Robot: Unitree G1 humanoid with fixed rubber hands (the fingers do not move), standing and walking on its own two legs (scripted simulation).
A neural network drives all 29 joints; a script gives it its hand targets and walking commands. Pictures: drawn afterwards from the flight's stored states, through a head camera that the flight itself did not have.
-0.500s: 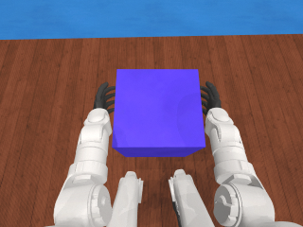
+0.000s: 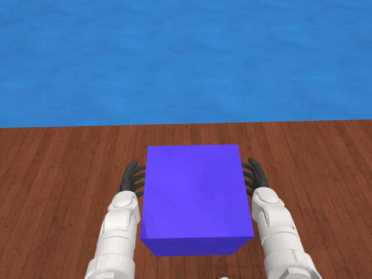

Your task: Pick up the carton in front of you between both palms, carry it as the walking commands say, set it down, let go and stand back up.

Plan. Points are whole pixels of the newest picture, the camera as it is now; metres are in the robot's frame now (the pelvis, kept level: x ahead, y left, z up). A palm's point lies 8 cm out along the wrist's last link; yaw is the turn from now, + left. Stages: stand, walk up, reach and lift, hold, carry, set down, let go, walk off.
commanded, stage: reach and lift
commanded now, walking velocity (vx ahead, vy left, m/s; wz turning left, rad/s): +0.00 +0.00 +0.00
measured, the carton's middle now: (193, 204) +0.32 +0.00 -0.09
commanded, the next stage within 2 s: hold in 1.26 s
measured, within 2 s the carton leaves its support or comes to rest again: neither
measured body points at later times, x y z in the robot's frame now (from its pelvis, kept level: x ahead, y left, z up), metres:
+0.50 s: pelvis +0.00 +0.00 +0.04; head -0.03 +0.00 +0.49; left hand +0.30 +0.15 +0.05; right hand +0.30 -0.16 +0.05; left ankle +0.02 +0.13 -0.70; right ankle +0.02 -0.13 -0.70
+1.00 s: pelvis +0.01 +0.00 +0.05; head -0.02 +0.00 +0.50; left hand +0.31 +0.15 +0.07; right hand +0.31 -0.15 +0.07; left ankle +0.02 +0.13 -0.70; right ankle +0.02 -0.13 -0.70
